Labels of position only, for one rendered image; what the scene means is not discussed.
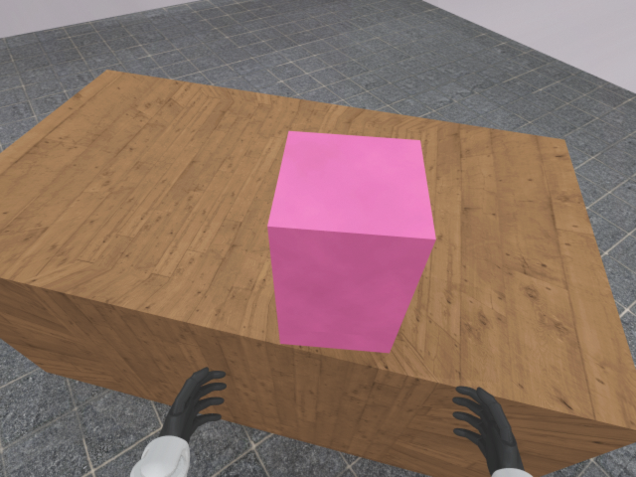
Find carton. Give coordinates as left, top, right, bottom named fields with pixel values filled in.
left=267, top=131, right=436, bottom=353

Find right robot hand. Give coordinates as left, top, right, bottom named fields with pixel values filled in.
left=452, top=387, right=525, bottom=477

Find left robot forearm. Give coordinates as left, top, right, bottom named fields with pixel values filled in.
left=130, top=435, right=190, bottom=477

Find pedestal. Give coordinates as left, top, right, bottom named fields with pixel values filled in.
left=0, top=70, right=636, bottom=477

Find left robot hand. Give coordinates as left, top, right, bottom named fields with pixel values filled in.
left=159, top=367, right=227, bottom=444

